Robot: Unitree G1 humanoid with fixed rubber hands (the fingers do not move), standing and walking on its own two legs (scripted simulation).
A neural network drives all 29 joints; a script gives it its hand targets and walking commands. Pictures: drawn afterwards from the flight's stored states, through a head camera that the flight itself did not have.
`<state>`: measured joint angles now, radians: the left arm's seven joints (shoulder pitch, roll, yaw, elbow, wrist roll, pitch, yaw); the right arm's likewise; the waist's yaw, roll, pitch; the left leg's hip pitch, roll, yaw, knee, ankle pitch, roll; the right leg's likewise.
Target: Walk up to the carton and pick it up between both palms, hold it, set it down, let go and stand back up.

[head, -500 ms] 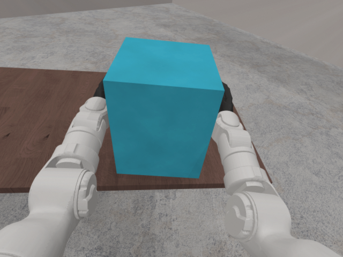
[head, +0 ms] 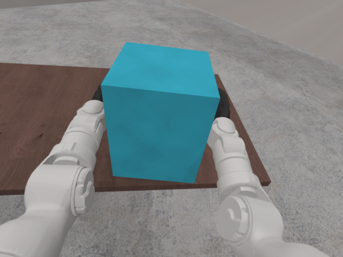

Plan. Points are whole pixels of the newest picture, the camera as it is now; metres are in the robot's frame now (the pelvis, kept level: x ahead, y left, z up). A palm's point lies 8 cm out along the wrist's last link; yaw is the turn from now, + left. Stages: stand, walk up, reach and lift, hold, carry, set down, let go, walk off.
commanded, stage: set down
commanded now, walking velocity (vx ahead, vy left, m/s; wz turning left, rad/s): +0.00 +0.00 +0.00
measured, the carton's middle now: (160, 113) +0.42 -0.01 +0.15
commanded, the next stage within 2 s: none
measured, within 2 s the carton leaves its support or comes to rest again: rests again in 1.80 s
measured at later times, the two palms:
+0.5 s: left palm (104, 105) +0.47 +0.12 +0.13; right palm (217, 124) +0.39 -0.16 +0.13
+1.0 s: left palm (106, 108) +0.47 +0.12 +0.12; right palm (216, 132) +0.39 -0.16 +0.11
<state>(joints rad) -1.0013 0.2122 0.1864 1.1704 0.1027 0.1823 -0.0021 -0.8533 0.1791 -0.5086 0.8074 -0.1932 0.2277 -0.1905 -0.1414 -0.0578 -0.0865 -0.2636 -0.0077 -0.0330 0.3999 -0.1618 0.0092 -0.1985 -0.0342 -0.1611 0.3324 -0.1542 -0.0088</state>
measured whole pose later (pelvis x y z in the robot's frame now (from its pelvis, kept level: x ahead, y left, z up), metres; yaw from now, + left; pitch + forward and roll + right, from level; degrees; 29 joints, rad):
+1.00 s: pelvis +0.02 +0.01 +0.00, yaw +0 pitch +3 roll -1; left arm -1.00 0.22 0.19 1.25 0.10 0.09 -0.04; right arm -0.75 0.23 -0.52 0.81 -0.25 0.08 -0.21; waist -0.17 -0.07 -0.06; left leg -0.27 -0.02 -0.03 0.40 -0.19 0.02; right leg -0.20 -0.05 -0.16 0.33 -0.18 0.00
